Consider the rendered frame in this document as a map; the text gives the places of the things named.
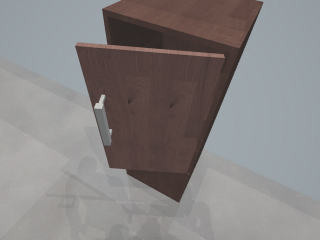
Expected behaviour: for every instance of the cupboard door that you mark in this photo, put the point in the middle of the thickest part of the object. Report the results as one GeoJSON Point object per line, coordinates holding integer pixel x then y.
{"type": "Point", "coordinates": [155, 101]}

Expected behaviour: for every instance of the handle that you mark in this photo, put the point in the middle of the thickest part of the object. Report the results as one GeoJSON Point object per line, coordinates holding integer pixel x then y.
{"type": "Point", "coordinates": [102, 121]}

